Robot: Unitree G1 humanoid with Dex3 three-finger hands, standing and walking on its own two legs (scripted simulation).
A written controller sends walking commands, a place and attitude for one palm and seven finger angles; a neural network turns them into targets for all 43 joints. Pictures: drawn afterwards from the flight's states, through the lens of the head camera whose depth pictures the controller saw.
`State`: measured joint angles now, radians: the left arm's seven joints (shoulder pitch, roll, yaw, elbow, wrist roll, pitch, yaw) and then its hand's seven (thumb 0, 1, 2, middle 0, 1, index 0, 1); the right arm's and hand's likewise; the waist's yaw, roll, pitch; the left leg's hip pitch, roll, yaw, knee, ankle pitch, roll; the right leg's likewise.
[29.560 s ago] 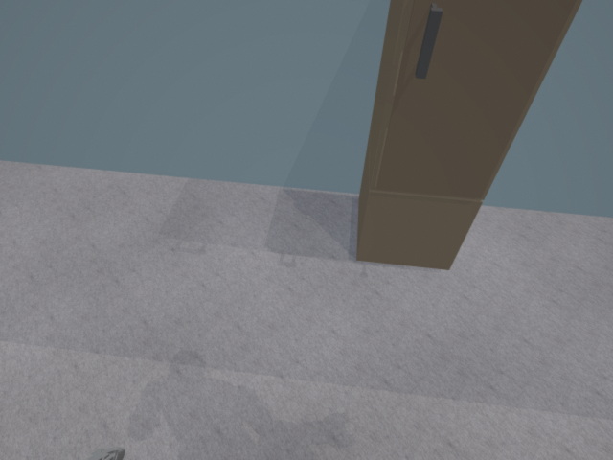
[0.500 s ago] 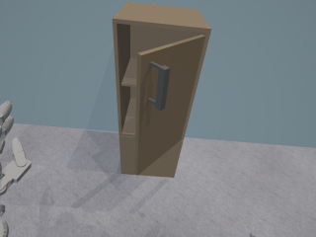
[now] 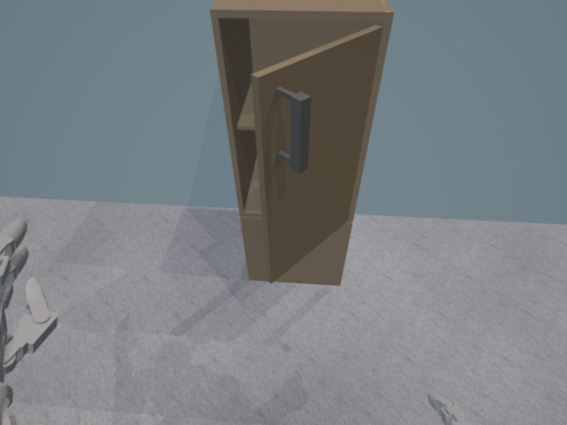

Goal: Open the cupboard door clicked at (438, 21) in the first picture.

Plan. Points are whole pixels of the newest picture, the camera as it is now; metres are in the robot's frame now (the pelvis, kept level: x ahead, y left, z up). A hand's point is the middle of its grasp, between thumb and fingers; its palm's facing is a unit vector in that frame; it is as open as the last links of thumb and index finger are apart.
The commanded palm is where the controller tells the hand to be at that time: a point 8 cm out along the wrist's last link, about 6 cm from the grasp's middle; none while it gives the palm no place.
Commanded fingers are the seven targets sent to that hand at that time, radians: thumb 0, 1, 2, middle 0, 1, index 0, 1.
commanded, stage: stop stepping back and stand still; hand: left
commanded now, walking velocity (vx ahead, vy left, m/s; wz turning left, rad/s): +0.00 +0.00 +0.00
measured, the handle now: (291, 130) +0.57 +0.06 +0.14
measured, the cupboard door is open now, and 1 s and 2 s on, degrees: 49 49 49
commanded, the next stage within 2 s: let the arm hang, fingers relaxed in 0.10 s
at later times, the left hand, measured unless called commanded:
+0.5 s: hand out of the picture +0.02 +0.24 -0.16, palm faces +0.00 -0.97 -0.23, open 7.4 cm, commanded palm none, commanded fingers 0.00 0.90 0.90 -0.20 -0.30 -0.20 -0.30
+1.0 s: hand out of the picture -0.13 +0.22 -0.18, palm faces +0.13 -0.97 -0.20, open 7.4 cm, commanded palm none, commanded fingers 0.00 0.90 0.90 -0.20 -0.30 -0.20 -0.30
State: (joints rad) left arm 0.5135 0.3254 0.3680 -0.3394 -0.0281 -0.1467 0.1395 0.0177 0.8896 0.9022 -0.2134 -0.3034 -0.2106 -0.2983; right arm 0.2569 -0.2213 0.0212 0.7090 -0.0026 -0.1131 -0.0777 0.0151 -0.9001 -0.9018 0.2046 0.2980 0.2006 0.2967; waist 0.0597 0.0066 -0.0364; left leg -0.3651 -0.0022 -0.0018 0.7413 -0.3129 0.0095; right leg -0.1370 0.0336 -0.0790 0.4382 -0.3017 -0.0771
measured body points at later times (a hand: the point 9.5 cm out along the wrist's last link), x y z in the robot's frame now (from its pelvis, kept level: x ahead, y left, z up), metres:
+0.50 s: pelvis -0.06 +0.04 -0.01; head -0.05 +0.04 +0.44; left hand +0.02 +0.29 -0.15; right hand +0.04 -0.22 -0.14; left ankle -0.01 +0.15 -0.74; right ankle -0.04 -0.06 -0.74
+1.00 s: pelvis -0.06 +0.05 -0.01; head -0.07 +0.05 +0.44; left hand -0.13 +0.27 -0.17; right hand -0.07 -0.15 -0.17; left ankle -0.01 +0.15 -0.74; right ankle -0.04 -0.06 -0.74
